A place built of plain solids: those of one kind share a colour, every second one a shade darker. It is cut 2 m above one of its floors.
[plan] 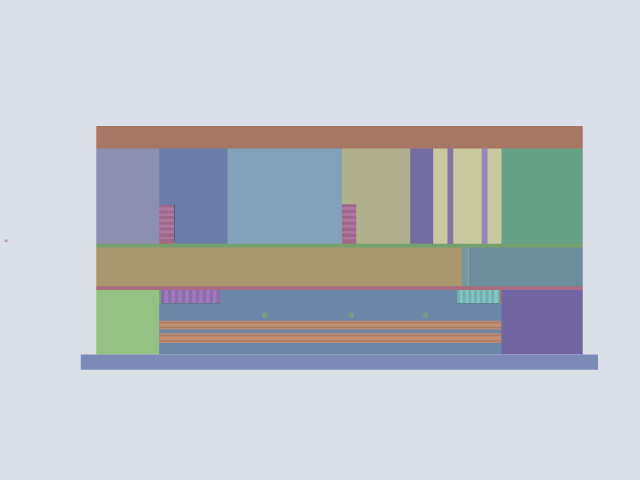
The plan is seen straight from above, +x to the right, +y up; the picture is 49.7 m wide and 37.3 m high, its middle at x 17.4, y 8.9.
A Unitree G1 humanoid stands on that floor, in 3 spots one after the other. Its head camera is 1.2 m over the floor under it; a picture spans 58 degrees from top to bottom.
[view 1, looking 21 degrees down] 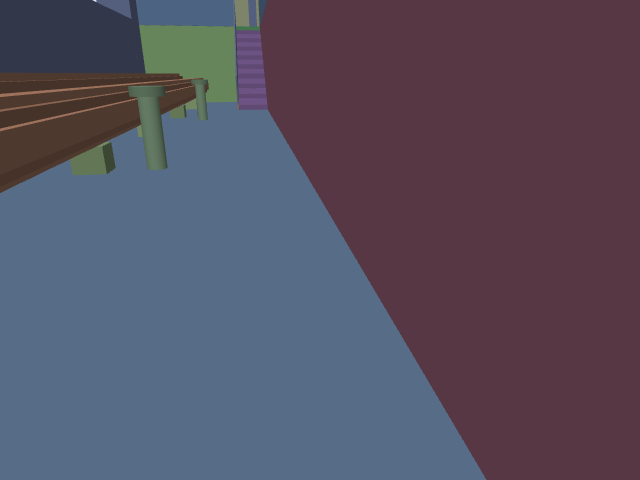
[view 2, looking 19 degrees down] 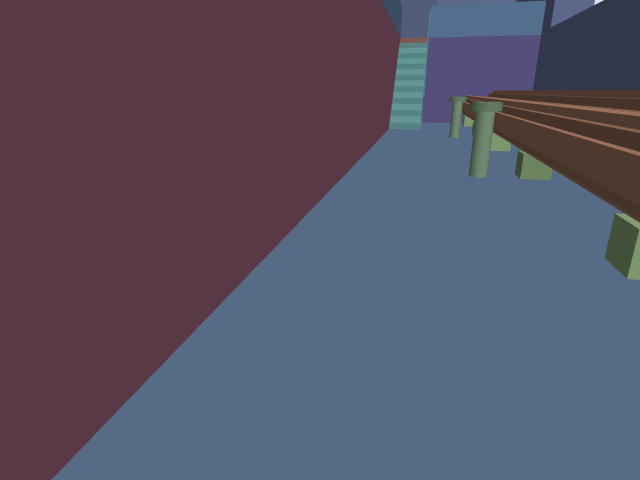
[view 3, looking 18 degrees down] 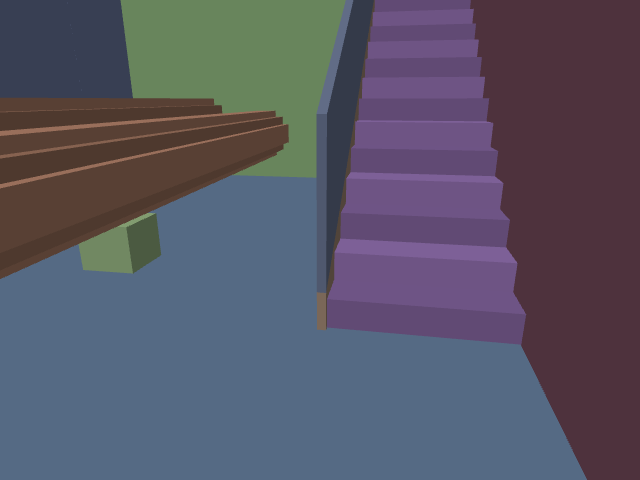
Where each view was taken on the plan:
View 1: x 25.94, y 4.33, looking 171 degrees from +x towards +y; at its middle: floor_aisle_concrete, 3.35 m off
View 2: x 13.04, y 3.91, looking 13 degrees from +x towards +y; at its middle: floor_aisle_concrete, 3.69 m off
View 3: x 11.74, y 4.33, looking -170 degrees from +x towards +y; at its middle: rail_aisleb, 2.21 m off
